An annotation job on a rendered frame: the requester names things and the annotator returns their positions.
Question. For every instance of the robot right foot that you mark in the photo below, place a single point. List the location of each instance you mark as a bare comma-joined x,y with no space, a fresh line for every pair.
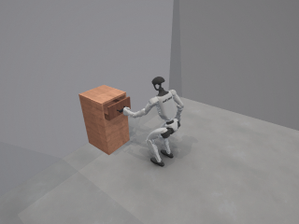
170,155

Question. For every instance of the robot left foot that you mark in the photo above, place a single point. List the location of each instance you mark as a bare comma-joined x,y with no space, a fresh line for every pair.
161,163

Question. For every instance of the left robot forearm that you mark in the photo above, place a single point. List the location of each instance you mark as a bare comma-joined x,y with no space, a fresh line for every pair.
136,114

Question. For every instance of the right robot forearm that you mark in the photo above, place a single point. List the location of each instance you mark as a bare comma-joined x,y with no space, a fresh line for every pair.
179,111

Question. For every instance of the robot foot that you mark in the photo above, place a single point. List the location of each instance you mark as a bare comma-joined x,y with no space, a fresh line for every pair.
161,163
170,155

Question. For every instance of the cabinet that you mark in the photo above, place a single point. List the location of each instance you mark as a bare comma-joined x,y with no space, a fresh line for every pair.
107,135

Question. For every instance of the robot left upper arm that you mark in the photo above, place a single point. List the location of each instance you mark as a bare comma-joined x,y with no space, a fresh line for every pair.
152,102

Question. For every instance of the drawer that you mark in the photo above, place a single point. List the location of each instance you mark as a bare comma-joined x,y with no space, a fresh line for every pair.
110,108

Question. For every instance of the robot left hand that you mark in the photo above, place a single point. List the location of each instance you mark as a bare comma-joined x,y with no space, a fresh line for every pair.
125,111

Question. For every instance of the robot right upper arm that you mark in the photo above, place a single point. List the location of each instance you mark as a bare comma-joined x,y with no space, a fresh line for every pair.
177,99

